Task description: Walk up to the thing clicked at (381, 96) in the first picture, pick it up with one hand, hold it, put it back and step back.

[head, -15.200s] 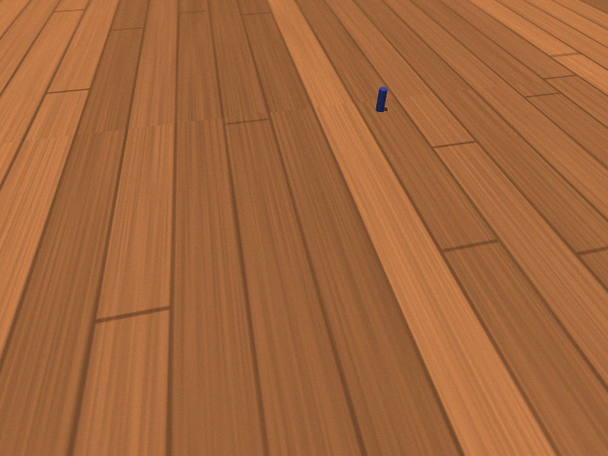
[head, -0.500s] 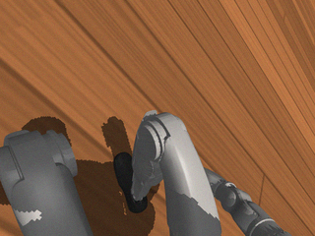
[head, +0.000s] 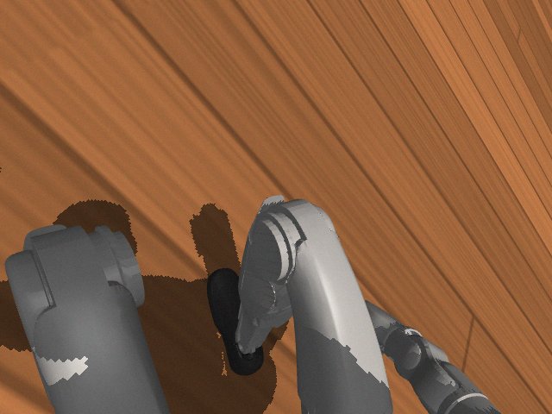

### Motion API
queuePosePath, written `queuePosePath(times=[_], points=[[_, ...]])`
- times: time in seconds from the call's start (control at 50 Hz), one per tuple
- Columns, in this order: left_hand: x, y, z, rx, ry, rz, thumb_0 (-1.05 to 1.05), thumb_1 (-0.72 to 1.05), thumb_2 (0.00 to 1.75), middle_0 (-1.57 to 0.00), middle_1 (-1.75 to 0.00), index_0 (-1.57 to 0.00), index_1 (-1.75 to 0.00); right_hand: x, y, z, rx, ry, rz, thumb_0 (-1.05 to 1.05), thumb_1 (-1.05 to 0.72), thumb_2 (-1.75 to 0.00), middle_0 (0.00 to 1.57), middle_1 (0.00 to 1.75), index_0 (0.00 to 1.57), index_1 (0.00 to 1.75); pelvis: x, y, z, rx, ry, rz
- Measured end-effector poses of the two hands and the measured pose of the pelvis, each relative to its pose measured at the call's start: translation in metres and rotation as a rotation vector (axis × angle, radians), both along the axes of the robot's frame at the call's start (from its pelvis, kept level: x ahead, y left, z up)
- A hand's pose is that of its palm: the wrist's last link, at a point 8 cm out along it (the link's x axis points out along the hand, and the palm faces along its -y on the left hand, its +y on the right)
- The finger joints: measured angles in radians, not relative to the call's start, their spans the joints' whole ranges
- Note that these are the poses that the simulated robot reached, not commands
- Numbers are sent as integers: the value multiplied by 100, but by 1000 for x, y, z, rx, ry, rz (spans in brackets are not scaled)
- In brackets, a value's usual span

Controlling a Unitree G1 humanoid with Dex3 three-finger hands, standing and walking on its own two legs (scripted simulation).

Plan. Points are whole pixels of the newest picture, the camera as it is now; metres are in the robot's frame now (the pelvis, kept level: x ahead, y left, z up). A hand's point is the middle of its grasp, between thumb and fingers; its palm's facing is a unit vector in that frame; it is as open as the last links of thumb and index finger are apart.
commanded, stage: settle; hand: left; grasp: from the side
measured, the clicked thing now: out of the picture +0.42 +0.31 -0.19
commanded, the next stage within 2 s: lift in 1.54 s
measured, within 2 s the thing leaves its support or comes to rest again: neither
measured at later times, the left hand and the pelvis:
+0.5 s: hand out of the picture +0.39 +0.31 -0.04, palm faces +0.31 -0.95 -0.05, open 6.9 cm; pelvis +0.01 -0.01 +0.03, yaw +5 degrees
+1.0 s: hand out of the picture +0.40 +0.30 +0.03, palm faces +0.30 -0.95 -0.05, open 6.9 cm; pelvis +0.03 -0.02 +0.06, yaw +10 degrees
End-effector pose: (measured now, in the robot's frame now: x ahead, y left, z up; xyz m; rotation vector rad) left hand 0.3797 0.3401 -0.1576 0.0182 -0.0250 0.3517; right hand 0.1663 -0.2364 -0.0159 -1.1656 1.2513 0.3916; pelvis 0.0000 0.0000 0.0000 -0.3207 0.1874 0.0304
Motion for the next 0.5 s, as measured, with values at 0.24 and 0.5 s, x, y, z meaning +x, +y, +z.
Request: queuePosePath(times=[0.24,0.5], points=[[-17,10,57,21,-12,-30,3,6,105,-96,-103,-85,-105,20,0,-2,116,-95,-80,0,-89,-89,21,30,21,30,1,-5,11,35,71,24],[-25,18,122,44,-10,-41,3,6,104,-97,-103,-86,-105,38,1,-13,253,-169,-223,0,-88,-89,21,30,21,30,8,-10,27,79,187,57]])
